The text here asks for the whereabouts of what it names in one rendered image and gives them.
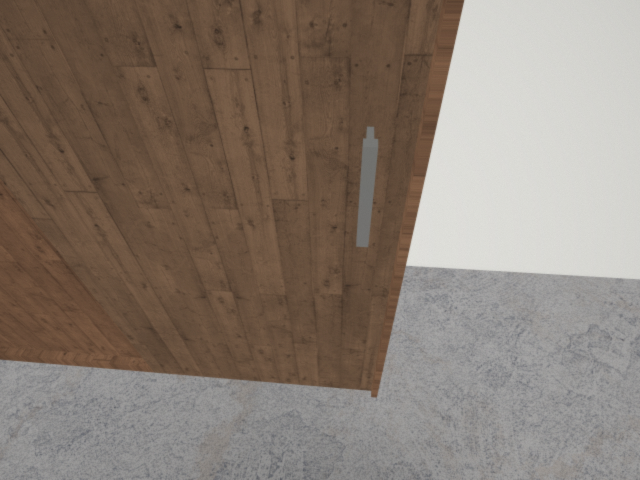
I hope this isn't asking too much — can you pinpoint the handle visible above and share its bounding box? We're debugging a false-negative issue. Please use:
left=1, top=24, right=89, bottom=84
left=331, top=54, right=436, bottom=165
left=356, top=127, right=378, bottom=247

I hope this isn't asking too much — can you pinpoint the wardrobe door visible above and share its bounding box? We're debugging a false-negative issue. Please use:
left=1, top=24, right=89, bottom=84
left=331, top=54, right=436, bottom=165
left=0, top=0, right=443, bottom=391
left=0, top=179, right=142, bottom=358

